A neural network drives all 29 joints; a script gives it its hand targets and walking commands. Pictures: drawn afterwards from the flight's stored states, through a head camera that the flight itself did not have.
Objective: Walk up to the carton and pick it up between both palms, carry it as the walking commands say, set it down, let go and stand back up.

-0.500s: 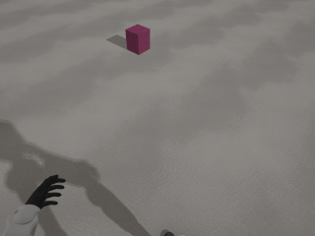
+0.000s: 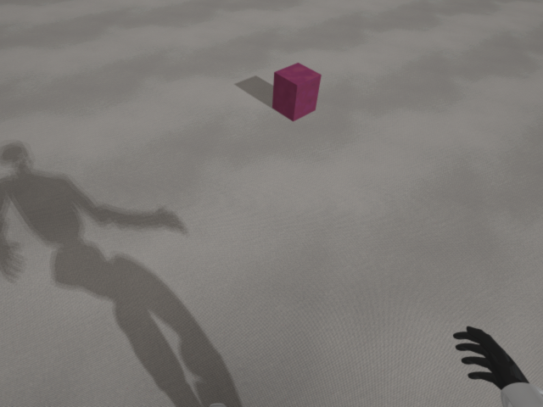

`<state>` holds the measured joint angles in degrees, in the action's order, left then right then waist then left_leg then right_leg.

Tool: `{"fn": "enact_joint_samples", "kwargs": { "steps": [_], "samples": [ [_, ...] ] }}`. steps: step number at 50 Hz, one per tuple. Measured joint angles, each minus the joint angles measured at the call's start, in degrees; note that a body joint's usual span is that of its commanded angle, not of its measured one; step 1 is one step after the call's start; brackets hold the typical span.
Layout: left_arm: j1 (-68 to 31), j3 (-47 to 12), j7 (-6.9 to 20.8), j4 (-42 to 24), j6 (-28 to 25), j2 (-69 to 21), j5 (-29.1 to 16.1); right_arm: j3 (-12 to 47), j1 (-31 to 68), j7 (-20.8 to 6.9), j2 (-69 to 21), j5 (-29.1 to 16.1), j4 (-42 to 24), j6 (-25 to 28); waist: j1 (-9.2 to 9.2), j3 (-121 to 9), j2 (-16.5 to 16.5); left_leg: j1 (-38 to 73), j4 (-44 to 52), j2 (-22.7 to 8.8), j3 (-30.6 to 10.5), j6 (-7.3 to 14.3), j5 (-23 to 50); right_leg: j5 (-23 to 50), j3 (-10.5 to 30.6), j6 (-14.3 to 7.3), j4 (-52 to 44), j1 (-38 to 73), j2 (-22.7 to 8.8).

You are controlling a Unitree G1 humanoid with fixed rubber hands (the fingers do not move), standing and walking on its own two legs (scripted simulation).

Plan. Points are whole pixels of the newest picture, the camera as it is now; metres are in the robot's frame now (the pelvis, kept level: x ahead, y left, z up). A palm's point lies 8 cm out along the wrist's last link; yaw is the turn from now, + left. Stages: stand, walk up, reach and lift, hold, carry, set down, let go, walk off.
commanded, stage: walk up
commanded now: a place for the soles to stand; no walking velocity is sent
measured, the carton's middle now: (295, 92) +2.01 -0.06 -0.63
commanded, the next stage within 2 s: none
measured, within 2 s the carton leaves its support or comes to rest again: neither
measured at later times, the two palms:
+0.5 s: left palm (166, 193) +0.53 +0.26 -0.04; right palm (503, 319) +0.32 -0.38 -0.08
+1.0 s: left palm (157, 164) +0.66 +0.33 -0.08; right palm (428, 146) +0.74 -0.34 -0.03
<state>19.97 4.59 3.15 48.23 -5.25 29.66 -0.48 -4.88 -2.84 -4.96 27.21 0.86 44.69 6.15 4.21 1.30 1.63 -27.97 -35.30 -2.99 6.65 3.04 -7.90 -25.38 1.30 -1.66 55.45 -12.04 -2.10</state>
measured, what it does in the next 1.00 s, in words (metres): walks ahead: right foot, then left foot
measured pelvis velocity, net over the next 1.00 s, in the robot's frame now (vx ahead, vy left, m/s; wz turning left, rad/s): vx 0.60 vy -0.01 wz -0.03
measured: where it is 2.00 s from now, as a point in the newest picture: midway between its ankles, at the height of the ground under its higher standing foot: (297, 210)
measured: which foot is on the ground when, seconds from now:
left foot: down 0.00-0.40, up 0.42-0.82, down 0.84-1.00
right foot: up 0.00-0.38, down 0.40-0.86, up 0.88-1.00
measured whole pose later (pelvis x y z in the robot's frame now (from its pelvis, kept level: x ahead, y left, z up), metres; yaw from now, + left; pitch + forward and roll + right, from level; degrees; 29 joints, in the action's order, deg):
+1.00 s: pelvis +0.60 -0.01 +0.01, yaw -2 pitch -1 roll +1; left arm 18.7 3.5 3.5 46.4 -4.4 27.9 -0.1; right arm -3.8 -9.4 -2.9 26.3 -0.3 44.0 6.2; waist 1.9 2.3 3.8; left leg -18.9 -30.0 -1.3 7.8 2.7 -10.6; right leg -19.3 1.0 -1.1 61.5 -26.1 -4.4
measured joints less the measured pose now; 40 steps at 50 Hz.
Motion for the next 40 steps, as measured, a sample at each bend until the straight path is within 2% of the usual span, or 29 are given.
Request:
{"fn": "enact_joint_samples", "kwargs": {
  "steps": [2,4,8,11,16,18,20,21,22,24,26,29,33,37,40],
  "samples": [
    [-1.56,-0.77,0.12,-0.28,-0.34,-0.43,-0.13,0.62,-2.01,0.77,-0.64,-0.96,0.15,0.21,-0.82,0.14,1.55,3.51,1.58,0.62,1.37,-0.07,-2.36,4.23,1.18,-0.42,8.63,-7.44,-0.32],
    [-2.96,-1.09,0.66,-0.45,-0.24,-0.76,0.04,1.05,-4.73,1.28,-0.89,-1.27,0.39,0.46,-1.91,0.02,2.63,7.72,4.92,1.31,2.55,-0.32,-2.94,7.29,0.54,0.10,8.95,-13.17,-1.93],
    [-6.17,-0.96,2.29,-0.71,0.93,-1.04,0.76,0.82,-10.74,1.44,-0.07,-1.08,1.40,1.14,-4.28,0.00,3.15,15.96,11.61,2.36,3.85,-0.12,-4.20,12.57,-1.11,1.89,-0.91,-20.28,-4.71],
    [-9.42,-0.63,3.44,-0.82,1.64,-1.11,1.10,0.14,-14.47,1.30,0.97,-0.89,2.56,1.27,-6.20,0.41,2.92,21.81,15.96,2.99,4.09,-0.88,-5.23,18.69,-1.81,2.31,-10.96,-22.16,-5.44],
    [-16.08,-0.46,4.26,-1.15,2.42,-2.08,1.03,-0.69,-18.74,1.52,2.15,-0.52,4.39,0.98,-8.88,0.86,1.91,29.58,19.29,3.15,3.56,-2.52,-9.18,24.49,-3.55,0.76,-22.75,-20.40,-4.07],
    [-18.44,-0.71,4.19,-1.68,2.56,-2.78,1.04,-0.78,-19.87,1.91,2.49,-0.33,4.81,0.66,-9.60,0.72,1.11,31.70,18.66,2.56,3.11,-3.42,-11.91,23.40,-4.56,-0.19,-25.08,-18.17,-2.79],
    [-20.12,-0.83,3.77,-2.63,2.21,-3.09,1.23,-0.61,-20.90,2.30,2.75,-0.18,4.73,0.32,-9.92,0.73,0.31,31.43,12.56,1.14,2.33,-3.90,-16.73,20.98,-5.65,-1.73,-27.54,-14.31,-1.07],
    [-20.61,-0.46,3.22,-3.23,1.84,-3.21,1.50,-0.34,-20.58,2.51,2.56,-0.26,4.68,0.04,-9.40,1.30,-0.24,28.70,4.33,-0.31,2.02,-3.32,-19.17,22.05,-6.02,-2.09,-26.13,-14.10,-0.28],
    [-20.50,-0.21,2.57,-3.99,1.52,-3.31,1.54,0.04,-19.68,2.72,1.96,-0.69,4.41,-0.17,-8.87,2.04,-0.62,24.37,-6.50,-0.77,-0.16,-2.51,-19.45,20.64,-6.25,-2.13,-23.44,-14.39,0.32],
    [-18.88,-0.30,1.64,-4.84,1.25,-3.80,1.05,0.86,-17.93,3.03,0.89,-1.42,3.61,-0.32,-8.15,3.03,-1.55,15.65,-23.23,0.09,-5.19,-1.20,-16.65,17.14,-6.81,-2.13,-21.99,-12.51,1.05],
    [-16.17,-0.36,1.06,-4.61,1.09,-4.42,0.71,1.45,-16.52,2.98,0.31,-1.32,2.79,-0.30,-7.08,3.09,-2.74,8.83,-28.25,-0.29,-6.91,-1.02,-13.25,15.59,-7.35,-2.20,-24.06,-9.13,1.76],
    [-11.44,-0.19,0.95,-3.74,0.31,-4.43,0.66,1.63,-14.73,2.02,-0.12,-0.55,2.17,-0.66,-5.36,2.34,-4.14,0.94,-23.71,-2.65,-6.95,-2.10,-9.44,14.62,-8.39,-2.19,-28.20,-4.09,2.72],
    [-5.44,0.43,1.12,-2.80,-0.47,-3.02,0.84,1.21,-11.73,0.41,-0.27,0.01,1.99,-1.59,-2.95,1.77,-4.60,-4.73,-11.82,-4.72,-5.76,-3.41,-4.04,12.37,-9.14,-1.87,-32.04,2.03,3.48],
    [-1.06,0.85,1.23,-1.89,-0.41,-1.53,0.91,0.57,-7.49,-0.54,-0.47,-0.24,1.75,-2.10,-1.39,1.36,-4.22,-4.83,-0.58,-4.20,-4.48,-3.35,3.90,8.70,-9.56,-0.49,-33.39,7.32,3.54],
    [0.97,0.89,0.95,-1.42,-0.13,-0.83,1.03,0.31,-4.56,-0.74,-0.73,-0.47,1.25,-1.98,-0.64,0.78,-3.23,-1.89,3.93,-2.46,-3.45,-2.34,4.86,4.59,-9.58,0.81,-32.29,10.40,2.79]
  ]
}}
